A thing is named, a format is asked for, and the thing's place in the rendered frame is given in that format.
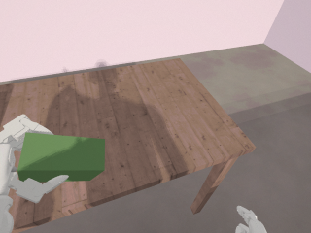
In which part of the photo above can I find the robot left hand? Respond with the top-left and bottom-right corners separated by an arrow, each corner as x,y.
0,114 -> 69,204

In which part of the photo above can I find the robot right hand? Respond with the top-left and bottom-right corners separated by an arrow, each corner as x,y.
235,206 -> 267,233

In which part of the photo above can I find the left robot forearm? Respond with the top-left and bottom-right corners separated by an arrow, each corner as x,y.
0,195 -> 14,233

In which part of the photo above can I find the table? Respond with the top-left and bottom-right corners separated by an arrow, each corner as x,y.
0,58 -> 256,233

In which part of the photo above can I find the sponge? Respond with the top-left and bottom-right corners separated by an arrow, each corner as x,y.
17,132 -> 105,183

